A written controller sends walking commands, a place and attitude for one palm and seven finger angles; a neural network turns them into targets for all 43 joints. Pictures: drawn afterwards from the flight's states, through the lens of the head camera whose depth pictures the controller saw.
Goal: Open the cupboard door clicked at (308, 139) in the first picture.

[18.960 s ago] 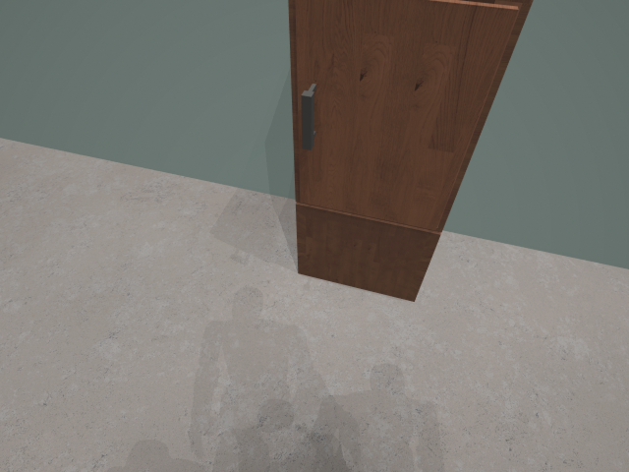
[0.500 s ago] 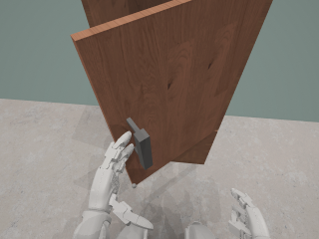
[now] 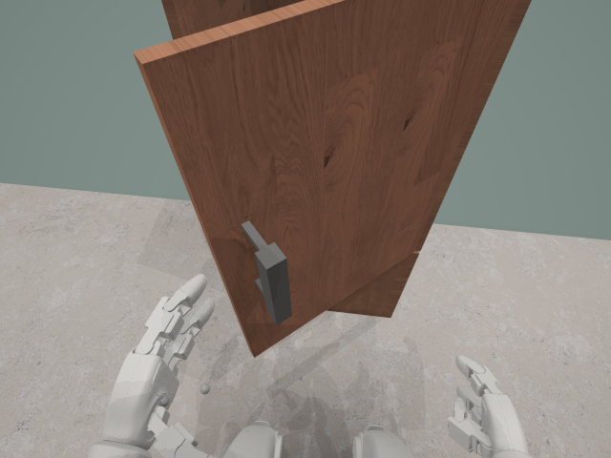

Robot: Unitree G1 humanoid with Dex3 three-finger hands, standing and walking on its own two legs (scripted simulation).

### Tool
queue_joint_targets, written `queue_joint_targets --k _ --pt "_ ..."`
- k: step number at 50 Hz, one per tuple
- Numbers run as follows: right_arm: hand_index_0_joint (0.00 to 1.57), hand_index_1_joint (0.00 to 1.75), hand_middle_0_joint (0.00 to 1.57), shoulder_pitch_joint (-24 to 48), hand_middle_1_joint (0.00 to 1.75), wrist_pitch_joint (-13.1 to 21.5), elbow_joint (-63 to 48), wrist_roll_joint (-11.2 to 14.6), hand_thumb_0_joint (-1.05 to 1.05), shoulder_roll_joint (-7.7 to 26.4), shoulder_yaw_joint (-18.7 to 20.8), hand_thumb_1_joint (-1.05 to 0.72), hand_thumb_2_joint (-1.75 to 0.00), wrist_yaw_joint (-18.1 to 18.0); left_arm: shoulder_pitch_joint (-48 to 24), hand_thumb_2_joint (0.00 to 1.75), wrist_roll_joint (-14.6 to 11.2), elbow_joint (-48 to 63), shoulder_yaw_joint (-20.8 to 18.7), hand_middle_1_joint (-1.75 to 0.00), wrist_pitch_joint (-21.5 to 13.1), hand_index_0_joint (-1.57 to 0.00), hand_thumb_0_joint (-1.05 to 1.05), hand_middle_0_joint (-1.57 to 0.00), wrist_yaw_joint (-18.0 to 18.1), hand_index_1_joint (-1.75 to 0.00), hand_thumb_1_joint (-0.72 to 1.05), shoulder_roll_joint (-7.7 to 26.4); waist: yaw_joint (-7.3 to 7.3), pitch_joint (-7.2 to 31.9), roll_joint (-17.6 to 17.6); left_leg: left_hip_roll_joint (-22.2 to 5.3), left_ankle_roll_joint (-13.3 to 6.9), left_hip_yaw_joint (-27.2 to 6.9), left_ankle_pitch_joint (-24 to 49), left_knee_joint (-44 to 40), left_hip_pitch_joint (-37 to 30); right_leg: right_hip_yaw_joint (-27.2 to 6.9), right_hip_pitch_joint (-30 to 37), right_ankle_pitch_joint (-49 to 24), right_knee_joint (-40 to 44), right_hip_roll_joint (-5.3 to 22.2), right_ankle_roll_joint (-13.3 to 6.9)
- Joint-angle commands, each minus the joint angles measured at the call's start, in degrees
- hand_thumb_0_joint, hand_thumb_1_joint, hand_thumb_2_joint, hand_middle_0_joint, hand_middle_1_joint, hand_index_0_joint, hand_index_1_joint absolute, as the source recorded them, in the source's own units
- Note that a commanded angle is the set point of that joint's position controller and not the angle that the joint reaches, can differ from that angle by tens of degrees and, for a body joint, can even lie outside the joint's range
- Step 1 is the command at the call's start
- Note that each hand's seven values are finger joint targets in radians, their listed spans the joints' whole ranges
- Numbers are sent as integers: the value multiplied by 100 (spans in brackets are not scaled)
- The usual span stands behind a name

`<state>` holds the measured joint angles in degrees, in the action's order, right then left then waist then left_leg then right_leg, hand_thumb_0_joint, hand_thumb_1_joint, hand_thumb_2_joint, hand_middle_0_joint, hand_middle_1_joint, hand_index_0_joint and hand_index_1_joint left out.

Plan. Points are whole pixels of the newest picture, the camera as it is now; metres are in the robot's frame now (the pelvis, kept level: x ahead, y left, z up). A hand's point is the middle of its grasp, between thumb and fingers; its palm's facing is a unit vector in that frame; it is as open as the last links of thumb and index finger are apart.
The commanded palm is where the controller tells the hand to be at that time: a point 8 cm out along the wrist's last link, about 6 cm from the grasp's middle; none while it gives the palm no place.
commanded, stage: slide the hand sideways off the handle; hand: left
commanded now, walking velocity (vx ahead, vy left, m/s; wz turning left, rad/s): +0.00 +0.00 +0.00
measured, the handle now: (266, 274) +0.32 +0.07 +0.08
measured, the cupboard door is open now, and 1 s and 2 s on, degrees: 42 42 42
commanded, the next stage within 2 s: draw the hand back to the body in 0.06 s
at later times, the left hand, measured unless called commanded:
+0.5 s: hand (143, 384) +0.18 +0.16 +0.12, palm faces -0.08 -0.99 -0.06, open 16.3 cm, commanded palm +0.16 +0.22 +0.13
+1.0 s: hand (33, 331) +0.20 +0.23 +0.18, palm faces +0.28 -0.88 -0.38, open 13.5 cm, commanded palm +0.16 +0.28 +0.22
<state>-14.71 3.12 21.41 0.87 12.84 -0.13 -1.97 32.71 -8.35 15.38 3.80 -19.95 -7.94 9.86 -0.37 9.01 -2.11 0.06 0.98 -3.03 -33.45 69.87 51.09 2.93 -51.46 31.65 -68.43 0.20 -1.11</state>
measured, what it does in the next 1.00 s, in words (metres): rises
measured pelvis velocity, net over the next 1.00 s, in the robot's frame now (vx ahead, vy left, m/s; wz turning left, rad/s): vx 0.02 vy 0.02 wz -0.01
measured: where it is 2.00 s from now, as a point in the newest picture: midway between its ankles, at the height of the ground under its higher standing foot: outside the picture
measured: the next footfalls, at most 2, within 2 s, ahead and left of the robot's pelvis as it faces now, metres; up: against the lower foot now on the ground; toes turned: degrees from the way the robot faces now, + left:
none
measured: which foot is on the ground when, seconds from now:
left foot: down 0.00-1.00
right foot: down 0.00-1.00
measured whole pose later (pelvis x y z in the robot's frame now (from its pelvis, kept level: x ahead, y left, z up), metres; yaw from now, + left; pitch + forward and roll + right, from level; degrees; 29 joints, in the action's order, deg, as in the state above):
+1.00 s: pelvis +0.02 +0.02 +0.07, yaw -1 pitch +2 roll -1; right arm -16.3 5.8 28.4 1.4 12.4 -3.7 -6.9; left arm 34.9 -2.5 26.2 -8.2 0.0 7.3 18.3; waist -2.7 4.9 -3.7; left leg 0.5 -0.9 -1.3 -24.0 43.0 20.8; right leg 1.2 -20.9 21.5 -40.6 0.6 0.9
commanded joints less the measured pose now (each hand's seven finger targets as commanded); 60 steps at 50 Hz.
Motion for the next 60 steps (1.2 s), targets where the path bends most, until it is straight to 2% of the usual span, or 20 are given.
queue_joint_targets --k 1,4,8,12,14,17,18,21,26,28,33,34,35,36,39,41,44,54,59,60 --pt "20 30 20 317 30 310 -936 32 0 541 285 -90 -90 -85 96 30 -219 1213 -450 -30 -382 -15 0 -15 -158 -30 -50 401 99 945 327 169 -184 174 1295 -895 -343 -203 1089 -1363 1238 -96 10" --pt "20 30 20 321 30 357 -898 24 0 568 262 -90 -90 -114 -240 30 -270 1218 -440 -30 -398 -15 0 -15 -209 -30 -50 416 174 866 334 150 -188 139 1130 -853 -283 -207 917 -1034 1261 -94 11" --pt "20 30 20 338 30 403 -926 30 0 572 260 -90 -90 -116 -9 30 -313 1181 -435 -30 -364 -15 0 -15 -261 -30 -50 395 94 941 331 157 -188 130 1165 -874 -273 -188 986 -1021 1235 -100 -6" --pt "20 30 20 333 30 345 -991 78 0 567 258 -90 -90 -158 23 30 -347 1767 -931 -30 -214 -15 0 -15 -160 -30 -50 910 -53 1190 7 160 -200 128 1314 -1190 -668 -138 1355 -1115 1372 -145 -38" --pt "20 30 20 312 30 320 -1006 128 0 517 230 -90 -90 -161 234 30 -420 1757 -853 -30 -71 -15 0 -15 -164 -30 -50 707 -4 998 -5 161 -191 136 1350 -1354 -837 -51 1400 -1230 1494 -160 -10" --pt "20 30 20 342 30 307 -961 162 0 567 197 -90 -90 -203 137 30 -511 1615 -979 -30 116 -15 0 -15 -213 -30 -50 779 75 660 185 135 -201 95 1130 -1511 -855 -29 1399 -899 1758 -177 12" --pt "20 30 20 345 30 332 -984 165 0 585 170 -90 -90 -212 51 30 -521 1628 -844 -30 155 -15 0 -15 -251 -30 -50 682 139 527 193 138 -203 84 1038 -1570 -903 -12 1335 -798 1819 -172 33" --pt "20 30 20 321 30 411 -961 174 0 621 146 -90 -90 -243 56 30 -608 1667 -989 -30 250 -15 0 -15 -342 -30 -50 811 115 431 126 123 -194 46 918 -1752 -1074 12 1397 -631 1969 -168 26" --pt "20 30 20 299 30 512 -928 198 0 628 125 -90 -90 -262 19 30 -717 1843 -1322 -30 385 -15 0 -15 -423 -30 -50 1047 46 450 74 100 -191 35 1157 -1977 -1375 69 1709 -928 2092 -186 25" --pt "20 30 20 333 30 555 -909 210 0 612 95 -90 -90 -251 58 30 -752 1887 -1342 -30 467 -15 0 -15 -440 -30 -50 1012 18 356 -113 89 -185 17 1291 -2097 -1497 124 1805 -1114 2114 -206 9" --pt "20 30 20 376 30 658 -815 249 0 622 70 -90 -90 -250 48 37 -883 2002 -1637 -30 686 -16 0 -16 -530 -30 -32 1172 -28 338 -204 62 -171 10 1568 -2269 -1754 162 2085 -1440 2249 -222 11" --pt "20 30 20 317 30 566 -881 155 0 550 87 -90 -90 -423 -15 39 26 2536 -1847 -30 957 -16 0 -16 362 -30 -29 1980 -377 476 -283 -27 -152 85 1597 -2650 -1827 -190 2366 -1453 2539 -81 -84" --pt "20 30 20 285 30 531 -871 130 0 442 34 -90 -90 -476 343 40 134 2472 -1566 -30 1203 -16 0 -16 755 -30 -26 1407 -203 203 -259 -16 -137 107 1512 -2730 -1922 -122 2282 -1374 2656 -73 -68" --pt "20 30 20 228 30 481 -772 127 0 427 2 -90 -90 -474 444 42 275 2315 -1315 -30 1385 -16 0 -16 989 -30 -22 1139 -149 -88 -346 -33 -137 109 1515 -2790 -1957 -67 2302 -1360 2717 -59 -51" --pt "20 30 20 290 30 439 -653 86 0 499 -1 -90 -90 -506 260 47 496 2476 -1419 -30 1580 -16 0 -16 1377 -30 -12 1332 -119 7 -80 -67 -173 111 1785 -2935 -2335 -37 2578 -1589 2931 -48 -26" --pt "20 30 20 320 30 468 -565 61 0 506 -30 -90 -90 -528 126 50 572 2473 -1515 -30 1616 -17 0 -17 1510 -30 -5 1441 -120 -68 -167 -61 -177 129 1875 -3079 -2536 -32 2748 -1685 3070 -27 -20" --pt "20 30 20 385 30 544 -412 36 0 516 -55 -90 -90 -553 -60 54 622 2376 -1644 -30 1606 -17 0 -17 1627 -30 6 1509 -142 -165 -15 -79 -180 102 2026 -3355 -2830 -5 3009 -1797 3268 -7 -8" --pt "20 30 20 721 30 718 42 0 0 521 -43 -90 -90 -498 -341 69 589 2173 -2229 -30 1499 -18 0 -18 1647 -30 41 1703 -270 -388 16 -93 -158 213 2792 -4041 -3582 -6 3884 -2489 3892 4 26" --pt "20 30 20 839 30 761 215 -13 0 512 -17 -90 -90 -447 -543 76 560 2170 -2551 -30 1416 -19 0 -19 1635 -30 58 1837 -309 -456 -106 -104 -138 268 3115 -4293 -3844 -10 4184 -2767 4126 -10 29" --pt "20 30 20 846 30 768 241 -13 0 517 -10 -90 -90 -427 -653 78 556 2266 -2589 -30 1391 -19 0 -19 1627 -30 62 1865 -301 -425 -268 -109 -125 272 3177 -4340 -3931 -26 4220 -2783 4174 -7 26"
